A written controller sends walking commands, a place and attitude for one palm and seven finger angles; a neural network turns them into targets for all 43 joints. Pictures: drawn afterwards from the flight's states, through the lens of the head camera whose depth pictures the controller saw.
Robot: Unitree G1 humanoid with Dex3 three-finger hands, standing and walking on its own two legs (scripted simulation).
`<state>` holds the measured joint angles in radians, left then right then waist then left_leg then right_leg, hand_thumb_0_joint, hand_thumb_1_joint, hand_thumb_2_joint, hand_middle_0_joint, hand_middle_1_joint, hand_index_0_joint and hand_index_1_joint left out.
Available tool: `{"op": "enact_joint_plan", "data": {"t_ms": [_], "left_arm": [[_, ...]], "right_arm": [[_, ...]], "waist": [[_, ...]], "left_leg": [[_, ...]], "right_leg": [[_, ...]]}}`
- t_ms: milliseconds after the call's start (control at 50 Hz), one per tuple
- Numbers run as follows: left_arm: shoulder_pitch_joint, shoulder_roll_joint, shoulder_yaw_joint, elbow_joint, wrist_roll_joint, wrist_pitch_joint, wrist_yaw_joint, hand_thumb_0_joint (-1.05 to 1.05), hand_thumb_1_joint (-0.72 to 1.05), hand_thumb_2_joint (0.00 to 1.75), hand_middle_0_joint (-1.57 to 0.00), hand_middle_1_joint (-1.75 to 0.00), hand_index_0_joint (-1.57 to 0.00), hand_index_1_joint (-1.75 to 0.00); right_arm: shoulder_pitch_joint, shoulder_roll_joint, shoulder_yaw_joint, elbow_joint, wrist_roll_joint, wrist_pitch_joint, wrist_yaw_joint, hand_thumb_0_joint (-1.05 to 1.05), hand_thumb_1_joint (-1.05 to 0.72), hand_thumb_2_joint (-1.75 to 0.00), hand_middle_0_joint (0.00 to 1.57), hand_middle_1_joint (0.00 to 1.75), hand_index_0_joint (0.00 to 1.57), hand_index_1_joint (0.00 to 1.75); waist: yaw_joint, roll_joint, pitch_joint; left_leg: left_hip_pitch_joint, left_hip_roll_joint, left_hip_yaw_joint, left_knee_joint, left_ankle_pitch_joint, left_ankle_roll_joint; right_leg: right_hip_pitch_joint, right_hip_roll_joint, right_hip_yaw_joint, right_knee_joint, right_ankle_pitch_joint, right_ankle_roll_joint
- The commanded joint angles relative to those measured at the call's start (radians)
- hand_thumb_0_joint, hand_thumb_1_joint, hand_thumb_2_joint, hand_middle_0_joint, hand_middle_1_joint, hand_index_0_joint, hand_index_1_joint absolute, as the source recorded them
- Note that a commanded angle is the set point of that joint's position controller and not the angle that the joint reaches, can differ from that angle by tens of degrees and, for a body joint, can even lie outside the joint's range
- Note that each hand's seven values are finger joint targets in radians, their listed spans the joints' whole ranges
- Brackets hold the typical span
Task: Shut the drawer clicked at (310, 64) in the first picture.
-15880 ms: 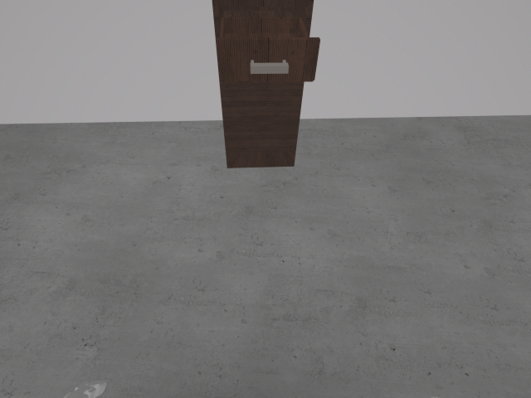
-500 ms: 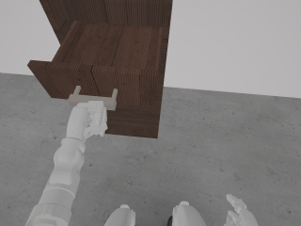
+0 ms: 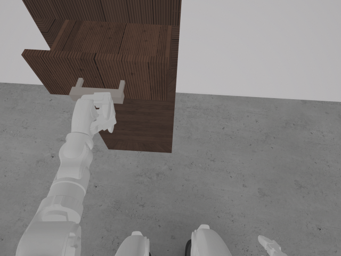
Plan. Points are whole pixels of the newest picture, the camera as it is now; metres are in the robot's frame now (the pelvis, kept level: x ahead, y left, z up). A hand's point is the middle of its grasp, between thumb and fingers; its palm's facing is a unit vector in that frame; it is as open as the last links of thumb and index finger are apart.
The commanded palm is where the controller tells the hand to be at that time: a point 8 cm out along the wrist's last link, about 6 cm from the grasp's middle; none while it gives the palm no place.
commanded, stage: push the drawer shut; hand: left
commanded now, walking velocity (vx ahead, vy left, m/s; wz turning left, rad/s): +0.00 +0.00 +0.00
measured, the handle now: (99, 88) +0.50 +0.17 +0.05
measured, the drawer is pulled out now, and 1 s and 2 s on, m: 0.13 0.02 0.00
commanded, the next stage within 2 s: pull the fist back off the drawer in 1.54 s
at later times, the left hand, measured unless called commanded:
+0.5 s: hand (116, 95) +0.48 +0.13 +0.05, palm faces -0.08 -1.00 -0.05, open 3.2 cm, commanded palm +0.48 +0.18 +0.05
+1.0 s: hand (118, 77) +0.54 +0.13 +0.05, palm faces -0.08 -1.00 -0.05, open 3.2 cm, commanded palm +0.54 +0.18 +0.05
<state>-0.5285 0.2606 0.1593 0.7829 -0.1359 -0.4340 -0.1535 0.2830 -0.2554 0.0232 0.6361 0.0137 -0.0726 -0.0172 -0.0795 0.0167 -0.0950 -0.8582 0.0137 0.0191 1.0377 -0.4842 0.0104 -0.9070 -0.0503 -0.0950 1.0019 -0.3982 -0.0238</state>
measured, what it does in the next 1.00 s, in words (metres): stands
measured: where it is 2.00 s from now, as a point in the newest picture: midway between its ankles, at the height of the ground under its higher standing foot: outside the picture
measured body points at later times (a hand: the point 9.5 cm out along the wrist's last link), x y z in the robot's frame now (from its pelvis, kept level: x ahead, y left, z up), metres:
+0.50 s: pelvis -0.01 +0.00 -0.01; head +0.12 +0.00 +0.42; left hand +0.48 +0.19 +0.05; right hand +0.03 -0.26 -0.13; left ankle +0.01 +0.11 -0.67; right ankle +0.05 -0.11 -0.67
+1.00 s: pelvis -0.01 +0.01 -0.02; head +0.15 +0.02 +0.40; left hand +0.54 +0.19 +0.06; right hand -0.02 -0.25 -0.13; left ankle +0.01 +0.11 -0.67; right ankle +0.05 -0.11 -0.67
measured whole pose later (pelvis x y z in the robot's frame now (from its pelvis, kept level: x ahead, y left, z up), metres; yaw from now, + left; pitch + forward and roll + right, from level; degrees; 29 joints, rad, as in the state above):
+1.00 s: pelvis -0.01 +0.01 -0.02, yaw -2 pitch +25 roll -3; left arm -1.05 0.49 0.35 1.24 -0.02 -0.43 -0.16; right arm 0.38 -0.27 0.06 0.64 -0.04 -0.01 0.01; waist -0.23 0.03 -0.09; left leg -1.09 0.04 0.02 1.14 -0.50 0.03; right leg -1.11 -0.03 -0.09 1.05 -0.38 -0.01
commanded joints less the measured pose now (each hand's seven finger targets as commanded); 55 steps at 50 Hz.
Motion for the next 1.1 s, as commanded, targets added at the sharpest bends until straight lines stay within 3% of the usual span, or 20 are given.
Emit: {"op": "enact_joint_plan", "data": {"t_ms": [0,80,120,140,180,300,400,440,500,520,540,620,740,760,840,900,960,980,1040,1080], "left_arm": [[-0.566,0.192,0.077,-0.170,-0.021,-0.072,0.006,0.00,0.90,0.90,-1.40,-1.60,-1.40,-1.60],[-0.607,0.204,0.096,-0.126,-0.022,-0.084,-0.006,0.00,0.90,0.90,-1.40,-1.60,-1.40,-1.60],[-0.652,0.212,0.097,-0.097,-0.020,-0.088,-0.013,0.00,0.90,0.90,-1.40,-1.60,-1.40,-1.60],[-0.664,0.215,0.102,-0.081,-0.022,-0.089,-0.015,0.00,0.90,0.90,-1.40,-1.60,-1.40,-1.60],[-0.688,0.239,0.121,-0.035,-0.021,-0.090,-0.017,0.00,0.90,0.90,-1.40,-1.60,-1.40,-1.60],[-0.808,0.281,0.137,0.029,-0.009,-0.099,-0.023,0.00,0.90,0.90,-1.40,-1.60,-1.40,-1.60],[-0.833,0.327,0.174,0.051,0.002,-0.102,-0.020,0.00,0.90,0.90,-1.40,-1.60,-1.40,-1.60],[-0.863,0.318,0.166,0.042,0.005,-0.104,-0.018,0.00,0.90,0.90,-1.40,-1.60,-1.40,-1.60],[-0.879,0.371,0.202,0.086,0.013,-0.095,-0.013,0.00,0.90,0.90,-1.40,-1.60,-1.40,-1.60],[-0.887,0.357,0.185,0.098,0.023,-0.094,-0.012,0.00,0.90,0.90,-1.40,-1.60,-1.40,-1.60],[-0.901,0.346,0.181,0.113,0.021,-0.091,-0.009,0.00,0.90,0.90,-1.40,-1.60,-1.40,-1.60],[-0.944,0.368,0.191,0.103,0.035,-0.100,0.001,0.00,0.90,0.90,-1.40,-1.60,-1.40,-1.60],[-1.021,0.408,0.205,0.179,0.054,-0.084,0.017,0.00,0.90,0.90,-1.40,-1.60,-1.40,-1.60],[-1.025,0.433,0.220,0.189,0.060,-0.081,0.019,0.00,0.90,0.90,-1.40,-1.60,-1.40,-1.60],[-1.074,0.457,0.227,0.166,0.074,-0.085,0.015,0.00,0.90,0.90,-1.40,-1.60,-1.40,-1.60],[-1.109,0.423,0.201,0.211,0.075,-0.068,0.017,0.00,0.90,0.90,-1.40,-1.60,-1.40,-1.60],[-1.138,0.497,0.246,0.217,0.088,-0.058,0.026,0.00,0.90,0.90,-1.40,-1.60,-1.40,-1.60],[-1.141,0.467,0.222,0.237,0.091,-0.050,0.025,0.00,0.90,0.90,-1.40,-1.60,-1.40,-1.60],[-1.175,0.497,0.242,0.241,0.100,-0.044,0.032,0.00,0.90,0.90,-1.40,-1.60,-1.40,-1.60],[-1.187,0.505,0.241,0.271,0.108,-0.034,0.034,0.00,0.90,0.90,-1.40,-1.60,-1.40,-1.60]], "right_arm": [[0.085,-0.144,-0.055,-0.080,0.003,-0.021,-0.013,0.00,-0.90,-0.90,0.20,0.30,0.20,0.30],[0.098,-0.141,-0.055,-0.075,0.000,-0.016,-0.011,0.00,-0.90,-0.90,0.20,0.30,0.20,0.30],[0.110,-0.145,-0.055,-0.065,-0.002,-0.013,-0.011,0.00,-0.90,-0.90,0.20,0.30,0.20,0.30],[0.114,-0.145,-0.054,-0.065,-0.003,-0.012,-0.009,0.00,-0.90,-0.90,0.20,0.30,0.20,0.30],[0.123,-0.148,-0.054,-0.059,-0.003,-0.008,-0.010,0.00,-0.90,-0.90,0.20,0.30,0.20,0.30],[0.151,-0.156,-0.048,-0.052,-0.012,-0.004,-0.008,0.00,-0.90,-0.90,0.20,0.30,0.20,0.30],[0.181,-0.165,-0.053,-0.051,-0.020,0.004,-0.002,0.00,-0.90,-0.90,0.20,0.30,0.20,0.30],[0.183,-0.164,-0.052,-0.051,-0.024,0.009,0.003,0.00,-0.90,-0.90,0.20,0.30,0.20,0.30],[0.202,-0.173,-0.049,-0.048,-0.026,0.018,0.003,0.00,-0.90,-0.90,0.20,0.30,0.20,0.30],[0.200,-0.172,-0.047,-0.051,-0.025,0.022,0.005,0.00,-0.90,-0.90,0.20,0.30,0.20,0.30],[0.201,-0.173,-0.048,-0.050,-0.026,0.024,0.006,0.00,-0.90,-0.90,0.20,0.30,0.20,0.30],[0.225,-0.178,-0.049,-0.048,-0.035,0.029,0.010,0.00,-0.90,-0.90,0.20,0.30,0.20,0.30],[0.241,-0.191,-0.042,-0.036,-0.040,0.041,0.011,0.00,-0.90,-0.90,0.20,0.30,0.20,0.30],[0.247,-0.194,-0.041,-0.038,-0.041,0.043,0.009,0.00,-0.90,-0.90,0.20,0.30,0.20,0.30],[0.266,-0.194,-0.039,-0.040,-0.050,0.048,0.012,0.00,-0.90,-0.90,0.20,0.30,0.20,0.30],[0.278,-0.196,-0.036,-0.031,-0.054,0.054,0.015,0.00,-0.90,-0.90,0.20,0.30,0.20,0.30],[0.292,-0.206,-0.035,-0.032,-0.058,0.062,0.014,0.00,-0.90,-0.90,0.20,0.30,0.20,0.30],[0.294,-0.201,-0.033,-0.033,-0.058,0.063,0.015,0.00,-0.90,-0.90,0.20,0.30,0.20,0.30],[0.311,-0.206,-0.032,-0.028,-0.064,0.069,0.018,0.00,-0.90,-0.90,0.20,0.30,0.20,0.30],[0.318,-0.208,-0.028,-0.024,-0.067,0.075,0.019,0.00,-0.90,-0.90,0.20,0.30,0.20,0.30]], "waist": [[-0.067,0.006,-0.406],[-0.063,0.023,-0.446],[-0.079,0.037,-0.449],[-0.075,0.041,-0.452],[-0.087,0.003,-0.430],[-0.110,0.043,-0.439],[-0.112,0.060,-0.512],[-0.115,0.084,-0.533],[-0.124,0.053,-0.494],[-0.127,0.074,-0.485],[-0.139,0.054,-0.469],[-0.142,0.098,-0.524],[-0.179,0.080,-0.453],[-0.179,0.070,-0.463],[-0.173,0.159,-0.562],[-0.208,0.138,-0.503],[-0.203,0.143,-0.546],[-0.214,0.147,-0.541],[-0.218,0.186,-0.554],[-0.228,0.170,-0.537]], "left_leg": [[0.128,-0.020,-0.043,-0.138,0.175,0.013],[0.121,-0.021,-0.036,-0.129,0.188,0.012],[0.133,-0.018,-0.042,-0.123,0.197,0.012],[0.119,-0.020,-0.038,-0.119,0.185,0.012],[0.089,-0.018,-0.036,-0.114,0.171,0.017],[0.069,-0.018,-0.044,-0.101,0.145,0.021],[0.090,-0.016,-0.047,-0.083,0.193,0.021],[0.098,-0.016,-0.047,-0.079,0.195,0.020],[0.067,-0.013,-0.050,-0.080,0.183,0.023],[0.071,-0.013,-0.054,-0.088,0.173,0.019],[0.060,-0.011,-0.053,-0.085,0.151,0.022],[0.101,-0.011,-0.061,-0.075,0.193,0.021],[0.050,-0.006,-0.069,-0.068,0.135,0.025],[0.033,-0.006,-0.068,-0.065,0.131,0.026],[0.105,-0.004,-0.080,-0.048,0.216,0.020],[0.109,0.003,-0.094,-0.046,0.216,0.021],[0.090,0.004,-0.097,-0.036,0.227,0.021],[0.076,0.003,-0.090,-0.030,0.217,0.023],[0.109,0.008,-0.105,-0.024,0.259,0.018],[0.089,0.011,-0.108,-0.018,0.260,0.019]], "right_leg": [[0.271,0.048,0.087,-0.127,0.147,0.006],[0.288,0.047,0.094,-0.122,0.168,0.006],[0.258,0.051,0.090,-0.114,0.171,0.007],[0.264,0.050,0.095,-0.117,0.161,0.007],[0.267,0.053,0.100,-0.123,0.153,0.010],[0.218,0.058,0.100,-0.110,0.116,0.008],[0.222,0.061,0.099,-0.095,0.157,0.008],[0.217,0.061,0.101,-0.097,0.156,0.009],[0.217,0.067,0.099,-0.101,0.144,0.008],[0.197,0.067,0.092,-0.099,0.129,0.008],[0.181,0.068,0.093,-0.107,0.106,0.011],[0.167,0.071,0.090,-0.095,0.130,0.008],[0.106,0.073,0.084,-0.100,0.070,0.011],[0.118,0.074,0.087,-0.100,0.067,0.011],[0.104,0.075,0.078,-0.074,0.121,0.005],[0.042,0.079,0.065,-0.075,0.110,0.007],[0.064,0.079,0.069,-0.069,0.118,0.007],[0.061,0.079,0.073,-0.073,0.114,0.010],[0.028,0.080,0.061,-0.060,0.132,0.006],[0.019,0.081,0.059,-0.059,0.130,0.007]]}}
